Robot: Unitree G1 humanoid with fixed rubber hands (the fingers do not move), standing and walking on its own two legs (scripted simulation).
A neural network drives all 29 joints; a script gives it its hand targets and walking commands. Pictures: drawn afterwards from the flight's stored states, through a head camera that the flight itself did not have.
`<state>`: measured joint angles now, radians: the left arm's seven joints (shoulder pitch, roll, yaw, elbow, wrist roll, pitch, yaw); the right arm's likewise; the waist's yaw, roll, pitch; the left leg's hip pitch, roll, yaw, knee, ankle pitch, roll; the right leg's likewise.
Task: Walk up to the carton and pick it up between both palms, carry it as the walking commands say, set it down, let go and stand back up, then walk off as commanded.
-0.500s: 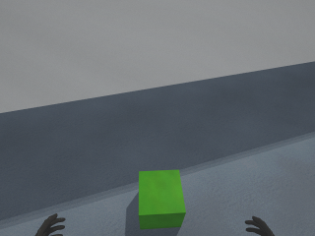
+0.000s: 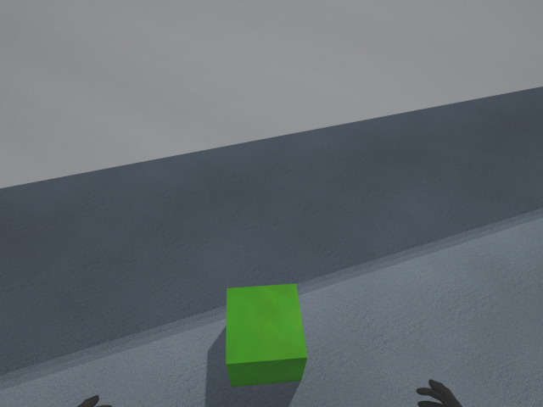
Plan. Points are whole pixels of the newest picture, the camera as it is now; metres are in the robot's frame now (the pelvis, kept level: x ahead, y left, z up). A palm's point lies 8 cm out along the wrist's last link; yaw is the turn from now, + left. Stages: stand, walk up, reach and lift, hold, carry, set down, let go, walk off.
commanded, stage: walk off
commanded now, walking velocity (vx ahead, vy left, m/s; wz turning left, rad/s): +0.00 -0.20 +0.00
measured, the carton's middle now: (264, 334) +0.49 -0.02 -0.65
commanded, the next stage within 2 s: stand in 0.08 s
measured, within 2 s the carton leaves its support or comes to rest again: neither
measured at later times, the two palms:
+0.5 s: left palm out of the picture +0.10 +0.24 -0.12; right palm out of the picture +0.05 -0.27 -0.09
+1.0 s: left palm out of the picture +0.10 +0.26 -0.12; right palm out of the picture +0.06 -0.24 -0.09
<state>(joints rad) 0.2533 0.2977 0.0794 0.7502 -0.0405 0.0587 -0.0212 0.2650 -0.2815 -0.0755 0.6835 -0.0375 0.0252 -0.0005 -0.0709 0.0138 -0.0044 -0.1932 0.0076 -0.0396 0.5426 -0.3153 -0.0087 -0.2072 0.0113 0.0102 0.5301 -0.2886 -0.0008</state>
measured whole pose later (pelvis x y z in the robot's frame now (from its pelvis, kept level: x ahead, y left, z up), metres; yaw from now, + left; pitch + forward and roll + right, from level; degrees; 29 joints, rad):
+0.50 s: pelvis -0.01 +0.00 +0.00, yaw +0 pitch -2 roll -2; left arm 0.26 0.23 0.07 0.76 -0.04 0.06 -0.02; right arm 0.31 -0.21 -0.07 0.69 -0.04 0.06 -0.02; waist -0.07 0.00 0.01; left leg -0.22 0.02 -0.02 0.60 -0.34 0.01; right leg -0.22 0.06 0.00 0.49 -0.24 -0.02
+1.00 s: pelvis -0.01 +0.01 +0.00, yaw +0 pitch -1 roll -2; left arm 0.26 0.23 0.07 0.76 -0.04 0.04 -0.01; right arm 0.30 -0.19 -0.08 0.69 -0.03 0.03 -0.02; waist -0.07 -0.01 0.01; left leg -0.22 -0.01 -0.02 0.57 -0.33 0.03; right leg -0.22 0.02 0.00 0.47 -0.24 0.01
